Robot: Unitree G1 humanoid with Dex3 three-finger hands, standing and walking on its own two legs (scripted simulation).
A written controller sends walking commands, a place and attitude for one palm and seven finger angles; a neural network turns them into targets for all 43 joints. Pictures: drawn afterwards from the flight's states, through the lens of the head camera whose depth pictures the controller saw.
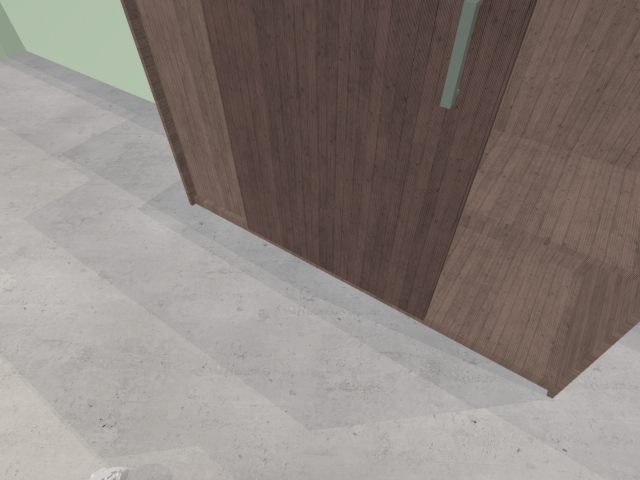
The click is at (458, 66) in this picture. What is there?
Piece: wardrobe's sliding door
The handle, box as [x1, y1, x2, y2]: [440, 0, 482, 108]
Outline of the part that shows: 482,0 464,1 440,103 441,106 449,108 453,104 454,98 458,93 459,89 457,87 477,9 478,6 481,4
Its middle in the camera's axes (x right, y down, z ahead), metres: +0.26 -0.34 +0.72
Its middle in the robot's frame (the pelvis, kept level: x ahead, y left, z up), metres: +0.80 -0.23 +0.18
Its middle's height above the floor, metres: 0.95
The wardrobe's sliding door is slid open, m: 0.43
